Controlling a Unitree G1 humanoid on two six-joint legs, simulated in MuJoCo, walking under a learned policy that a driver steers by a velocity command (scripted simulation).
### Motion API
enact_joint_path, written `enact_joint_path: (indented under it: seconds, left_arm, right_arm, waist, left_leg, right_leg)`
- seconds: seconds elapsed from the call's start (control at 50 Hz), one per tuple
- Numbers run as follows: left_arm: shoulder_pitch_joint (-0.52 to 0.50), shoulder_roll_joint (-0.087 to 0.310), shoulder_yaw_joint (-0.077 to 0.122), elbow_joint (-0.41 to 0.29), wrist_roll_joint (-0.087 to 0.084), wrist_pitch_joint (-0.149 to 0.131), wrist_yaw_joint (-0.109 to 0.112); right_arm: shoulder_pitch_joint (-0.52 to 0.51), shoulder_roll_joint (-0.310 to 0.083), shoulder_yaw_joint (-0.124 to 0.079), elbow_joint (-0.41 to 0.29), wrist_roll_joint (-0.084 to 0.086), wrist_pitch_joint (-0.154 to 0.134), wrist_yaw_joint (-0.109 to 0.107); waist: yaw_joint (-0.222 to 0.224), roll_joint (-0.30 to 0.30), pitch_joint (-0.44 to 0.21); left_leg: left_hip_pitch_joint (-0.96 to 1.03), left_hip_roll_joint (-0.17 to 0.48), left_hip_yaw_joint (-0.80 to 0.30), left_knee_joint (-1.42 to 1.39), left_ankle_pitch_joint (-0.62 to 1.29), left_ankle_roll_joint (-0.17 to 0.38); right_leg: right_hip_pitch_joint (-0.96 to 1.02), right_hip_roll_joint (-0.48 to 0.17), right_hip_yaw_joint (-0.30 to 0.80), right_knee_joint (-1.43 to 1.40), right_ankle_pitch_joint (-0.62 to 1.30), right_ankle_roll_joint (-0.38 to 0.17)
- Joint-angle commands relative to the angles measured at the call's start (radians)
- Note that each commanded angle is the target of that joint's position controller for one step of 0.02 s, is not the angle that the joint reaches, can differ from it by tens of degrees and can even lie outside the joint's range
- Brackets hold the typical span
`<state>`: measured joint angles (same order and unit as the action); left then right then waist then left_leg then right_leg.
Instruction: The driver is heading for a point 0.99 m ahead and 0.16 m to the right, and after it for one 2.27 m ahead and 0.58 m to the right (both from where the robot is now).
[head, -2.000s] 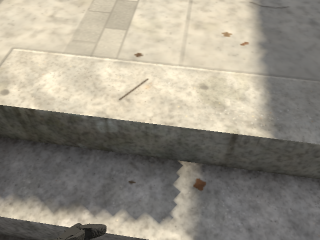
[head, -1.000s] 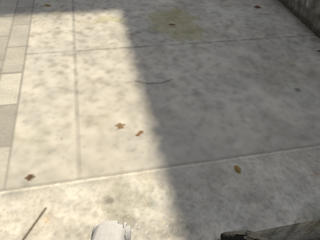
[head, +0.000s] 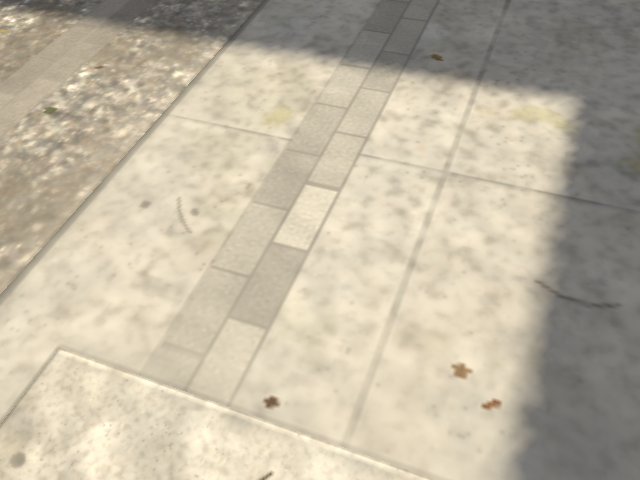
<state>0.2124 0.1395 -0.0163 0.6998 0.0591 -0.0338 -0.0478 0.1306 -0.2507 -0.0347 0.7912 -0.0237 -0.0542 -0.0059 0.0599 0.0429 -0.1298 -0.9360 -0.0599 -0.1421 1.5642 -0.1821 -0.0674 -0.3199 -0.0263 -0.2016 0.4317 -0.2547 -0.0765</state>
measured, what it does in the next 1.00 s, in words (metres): walks ahead: left foot, then right foot 0.18 m higher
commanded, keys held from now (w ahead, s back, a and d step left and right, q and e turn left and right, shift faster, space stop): no key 0.38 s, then w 0.62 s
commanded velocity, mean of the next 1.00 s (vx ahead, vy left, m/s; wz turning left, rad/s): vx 0.20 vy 0.00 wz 0.10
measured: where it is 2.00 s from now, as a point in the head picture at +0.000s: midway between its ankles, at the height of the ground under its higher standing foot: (416, 320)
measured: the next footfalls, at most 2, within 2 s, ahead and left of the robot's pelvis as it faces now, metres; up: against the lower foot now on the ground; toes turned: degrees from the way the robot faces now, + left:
left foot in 0.18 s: +0.08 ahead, +0.15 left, +0.00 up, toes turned +6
right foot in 0.92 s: +0.29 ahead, -0.19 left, +0.19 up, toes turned +3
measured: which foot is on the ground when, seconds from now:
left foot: up 0.00-0.16, down 0.18-0.94, up 0.96-1.00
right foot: down 0.00-0.48, up 0.50-0.90, down 0.92-1.00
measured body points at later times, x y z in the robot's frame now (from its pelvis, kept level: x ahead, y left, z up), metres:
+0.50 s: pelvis +0.04 +0.05 -0.02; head +0.05 +0.05 +0.43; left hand +0.10 +0.29 -0.14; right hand +0.24 -0.14 -0.12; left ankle +0.04 +0.14 -0.74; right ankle -0.02 -0.09 -0.74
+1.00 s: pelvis +0.18 -0.10 +0.02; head +0.18 -0.12 +0.47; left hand +0.37 +0.10 -0.07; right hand +0.21 -0.35 -0.13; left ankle +0.06 +0.13 -0.63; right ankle +0.25 -0.19 -0.56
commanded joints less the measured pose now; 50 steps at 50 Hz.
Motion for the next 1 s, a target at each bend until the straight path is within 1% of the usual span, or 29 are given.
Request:
enact_joint_path:
  seconds: [0.02,0.06,0.08,0.12,0.16,0.18,0.2,0.22,0.24,0.28,0.34,0.4,0.46,0.5,0.54,0.58,0.62,0.66,0.68,0.76,0.8,0.82,0.86,0.88,0.92,0.94,0.96,0.98,1.0]
  left_arm:
    - [-0.16,0.11,0.023,-0.092,0.0,-0.044,-0.007]
    - [-0.262,0.115,0.018,-0.108,-0.025,-0.054,-0.006]
    - [-0.242,0.131,0.022,-0.092,-0.043,-0.054,-0.003]
    - [-0.085,0.228,0.068,-0.027,-0.034,-0.046,0.001]
    - [0.008,0.214,0.078,0.022,-0.033,-0.034,-0.011]
    - [0.019,0.151,0.058,0.038,-0.037,-0.032,-0.015]
    - [0.076,0.06,0.038,0.034,-0.037,-0.032,-0.013]
    - [0.205,0.005,0.02,0.018,-0.059,-0.046,0.002]
    - [0.111,0.079,0.036,0.014,-0.083,-0.05,-0.004]
    - [0.002,0.128,0.059,-0.013,-0.061,-0.036,0.002]
    - [0.02,0.111,0.056,0.009,-0.059,-0.037,-0.011]
    - [0.027,0.092,0.051,0.031,-0.058,-0.037,-0.02]
    - [0.041,0.141,0.071,0.043,-0.021,-0.031,-0.007]
    - [0.022,0.135,0.071,0.032,-0.026,-0.034,0.005]
    - [0.057,0.131,0.072,0.051,-0.021,-0.047,0.01]
    - [0.061,0.135,0.079,0.073,0.008,-0.051,0.004]
    - [0.042,0.134,0.081,0.089,0.008,-0.041,-0.018]
    - [-0.125,0.056,0.04,0.025,-0.015,-0.047,-0.024]
    - [-0.183,0.031,0.02,-0.007,-0.015,-0.045,-0.019]
    - [-0.299,-0.037,-0.067,-0.141,-0.007,0.007,-0.002]
    - [-0.251,0.026,-0.056,-0.148,-0.018,0.022,0.011]
    - [-0.293,0.109,-0.044,-0.153,-0.018,0.04,-0.011]
    - [-0.178,0.107,-0.042,-0.052,-0.035,0.045,-0.047]
    - [-0.125,0.132,-0.034,-0.018,-0.029,0.035,-0.054]
    - [-0.035,0.204,-0.009,0.041,-0.022,-0.025,-0.037]
    - [0.199,0.264,0.002,0.117,-0.009,-0.051,-0.019]
    - [0.477,0.418,0.057,0.193,0.021,-0.05,0.003]
    - [0.527,0.456,0.06,0.226,0.008,-0.072,-0.01]
    - [0.36,0.393,0.052,0.202,-0.011,-0.073,-0.027]
  right_arm:
    - [0.0,-0.063,-0.013,-0.049,-0.005,-0.003,0.019]
    - [-0.001,-0.022,0.008,-0.057,-0.029,0.013,0.045]
    - [-0.07,0.005,0.021,-0.088,-0.026,0.022,0.066]
    - [-0.059,0.014,0.029,-0.132,-0.008,0.022,0.072]
    - [-0.04,-0.006,0.025,-0.146,0.022,0.002,0.05]
    - [-0.015,-0.016,0.018,-0.143,0.025,-0.017,0.036]
    - [0.014,-0.079,-0.008,-0.148,0.016,-0.042,0.018]
    - [-0.049,-0.104,0.002,-0.168,0.046,-0.052,0.021]
    - [-0.053,-0.009,0.021,-0.17,0.045,-0.039,0.044]
    - [-0.097,-0.006,0.01,-0.176,0.043,-0.029,0.074]
    - [-0.044,-0.012,0.01,-0.136,0.042,-0.028,0.1]
    - [-0.032,-0.013,0.006,-0.109,0.034,-0.031,0.097]
    - [0.025,-0.101,-0.038,-0.079,0.007,-0.013,0.064]
    - [0.083,-0.112,-0.044,-0.059,0.006,-0.006,0.03]
    - [0.057,-0.113,-0.042,-0.064,-0.001,0.004,0.012]
    - [0.055,-0.125,-0.049,-0.055,-0.004,-0.012,0.001]
    - [0.133,-0.094,-0.042,-0.001,-0.009,-0.015,-0.005]
    - [0.398,-0.017,-0.012,0.151,-0.053,-0.009,-0.001]
    - [0.45,0.018,0.007,0.205,-0.068,-0.01,0.002]
    - [0.438,0.068,0.044,0.338,-0.094,-0.032,0.007]
    - [0.228,-0.013,0.037,0.28,-0.124,-0.05,0.035]
    - [0.051,-0.143,0.005,0.181,-0.086,-0.057,0.077]
    - [0.025,-0.262,-0.026,0.135,-0.028,-0.07,0.087]
    - [0.025,-0.26,-0.024,0.116,-0.018,-0.075,0.085]
    - [0.198,-0.15,-0.001,0.134,-0.029,-0.078,0.088]
    - [0.214,-0.065,0.009,0.1,-0.074,-0.074,0.103]
    - [0.16,0.011,0.01,0.047,-0.075,-0.054,0.105]
    - [0.188,0.039,-0.009,0.076,-0.034,-0.064,0.101]
    - [0.135,0.04,-0.011,0.089,-0.005,-0.084,0.078]
  waist:
    - [-0.085,-0.096,-0.042]
    - [-0.14,-0.078,-0.052]
    - [-0.111,-0.093,-0.036]
    - [-0.062,-0.137,0.024]
    - [-0.044,-0.152,0.043]
    - [-0.054,-0.138,0.005]
    - [-0.027,-0.006,-0.118]
    - [0.059,0.161,-0.253]
    - [0.014,0.056,-0.159]
    - [-0.001,0.027,-0.036]
    - [-0.025,0.003,-0.007]
    - [-0.033,-0.003,0.009]
    - [-0.07,0.018,0.08]
    - [-0.099,0.069,0.073]
    - [-0.084,0.088,0.068]
    - [-0.094,0.106,0.065]
    - [-0.124,0.086,0.051]
    - [-0.203,0.077,0.063]
    - [-0.199,0.036,0.063]
    - [-0.124,0.035,0.076]
    - [0.005,-0.067,0.058]
    - [0.078,-0.095,0.056]
    - [0.098,0.068,0.088]
    - [0.109,0.053,0.071]
    - [0.029,0.079,-0.048]
    - [0.081,-0.156,-0.143]
    - [0.168,-0.389,-0.241]
    - [0.138,-0.476,-0.099]
    - [0.077,-0.47,0.061]
  left_leg:
    - [0.007,0.07,0.014,-0.058,0.049,0.0]
    - [0.239,0.152,0.134,-0.391,-0.002,-0.009]
    - [0.314,0.15,0.187,-0.566,-0.18,-0.024]
    - [0.353,0.118,0.234,-0.799,-0.103,0.001]
    - [0.378,0.09,0.225,-1.08,0.068,0.067]
    - [0.513,0.088,0.187,-1.144,0.193,0.118]
    - [0.742,0.152,0.095,-1.103,0.622,0.211]
    - [0.939,0.328,-0.149,-1.05,0.874,0.4]
    - [0.855,0.331,-0.174,-1.066,0.628,0.346]
    - [0.685,0.211,-0.027,-1.047,0.285,0.217]
    - [0.677,0.17,0.003,-1.063,0.174,0.162]
    - [0.708,0.144,0.046,-1.057,0.137,0.159]
    - [0.699,0.174,-0.049,-1.177,-0.381,0.27]
    - [0.782,0.283,-0.285,-1.29,-0.525,0.382]
    - [0.765,0.37,-0.414,-1.38,-0.479,0.455]
    - [0.723,0.392,-0.356,-1.427,-0.339,0.459]
    - [0.758,0.415,-0.312,-1.402,-0.195,0.478]
    - [1.023,0.401,-0.244,-1.314,-0.163,0.413]
    - [1.081,0.4,-0.205,-1.301,-0.136,0.376]
    - [1.005,0.434,-0.15,-1.381,-0.17,0.327]
    - [0.659,0.351,-0.003,-1.492,-0.313,0.268]
    - [0.201,0.311,0.067,-1.652,-0.335,0.251]
    - [0.148,0.323,0.143,-1.675,-0.136,0.248]
    - [0.358,0.339,0.166,-1.585,0.043,0.244]
    - [0.632,0.309,0.161,-1.238,0.568,0.239]
    - [0.313,0.135,0.149,-0.835,0.449,0.174]
    - [0.009,-0.046,-0.058,-0.451,0.043,0.175]
    - [-0.13,-0.115,-0.306,-0.033,0.157,0.214]
    - [-0.239,-0.106,-0.337,0.177,0.214,0.231]
  right_leg:
    - [0.126,-0.26,0.178,-0.135,0.419,-0.202]
    - [0.04,-0.196,0.075,-0.111,0.402,-0.123]
    - [0.034,-0.184,0.072,-0.084,0.361,-0.112]
    - [0.109,-0.274,0.168,-0.041,0.309,-0.165]
    - [0.219,-0.333,0.236,-0.01,0.316,-0.171]
    - [0.178,-0.303,0.21,0.048,0.288,-0.106]
    - [0.1,-0.187,0.095,0.191,0.178,0.011]
    - [-0.034,-0.082,0.089,0.267,-0.066,0.126]
    - [-0.057,-0.072,0.127,0.217,-0.086,0.176]
    - [-0.01,-0.059,0.087,0.16,0.011,0.137]
    - [0.017,-0.064,0.109,0.108,0.021,0.105]
    - [0.013,-0.067,0.107,0.079,-0.007,0.096]
    - [-0.077,-0.048,0.087,0.129,-0.202,0.054]
    - [-0.197,-0.047,0.135,0.234,-0.15,0.032]
    - [-0.211,-0.043,0.195,0.385,-0.065,-0.018]
    - [-0.25,-0.023,0.228,0.729,-0.161,-0.039]
    - [-0.451,0.017,0.266,1.341,-0.268,-0.053]
    - [-0.937,0.047,0.276,1.776,-0.365,-0.104]
    - [-1.056,0.026,0.278,1.806,-0.383,-0.133]
    - [-1.35,-0.049,0.358,1.838,-0.566,-0.192]
    - [-1.018,-0.113,0.298,1.406,-0.334,-0.184]
    - [-0.448,-0.083,0.231,1.116,-0.41,-0.117]
    - [-0.251,-0.005,0.142,1.248,-0.324,-0.004]
    - [-0.347,0.021,0.12,1.138,-0.338,-0.018]
    - [-0.293,0.096,0.186,0.857,-0.342,-0.116]
    - [0.02,-0.055,0.702,0.512,-0.318,-0.258]
    - [0.281,-0.148,1.241,0.06,-0.555,-0.217]
    - [0.184,-0.175,1.335,-0.039,-0.763,-0.025]
    - [-0.026,-0.158,1.19,0.002,-0.907,0.028]
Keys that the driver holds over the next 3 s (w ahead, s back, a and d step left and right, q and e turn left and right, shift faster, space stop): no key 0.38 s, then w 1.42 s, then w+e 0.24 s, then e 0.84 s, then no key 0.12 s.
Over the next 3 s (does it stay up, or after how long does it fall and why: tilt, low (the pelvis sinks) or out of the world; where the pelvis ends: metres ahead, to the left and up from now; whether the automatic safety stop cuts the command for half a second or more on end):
stays up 0.98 -0.12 0.17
